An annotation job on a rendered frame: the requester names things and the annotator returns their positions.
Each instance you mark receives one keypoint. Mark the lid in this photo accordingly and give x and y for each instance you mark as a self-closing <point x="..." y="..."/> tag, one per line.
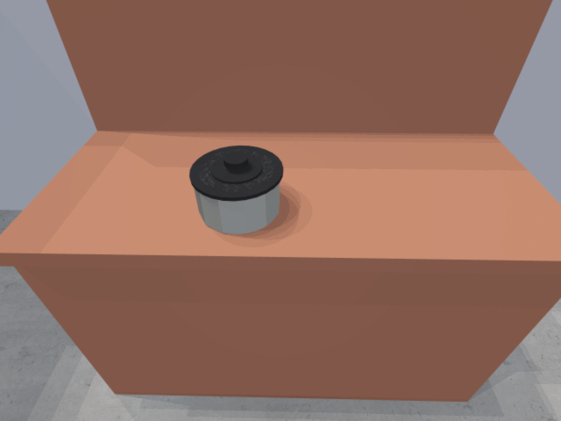
<point x="210" y="177"/>

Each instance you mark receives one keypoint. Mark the knob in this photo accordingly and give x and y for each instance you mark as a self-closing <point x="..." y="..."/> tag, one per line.
<point x="236" y="160"/>

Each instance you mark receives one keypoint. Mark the pot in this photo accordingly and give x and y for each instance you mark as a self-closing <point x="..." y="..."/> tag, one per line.
<point x="239" y="217"/>

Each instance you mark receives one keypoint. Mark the table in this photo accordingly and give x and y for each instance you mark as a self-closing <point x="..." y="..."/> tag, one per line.
<point x="412" y="252"/>

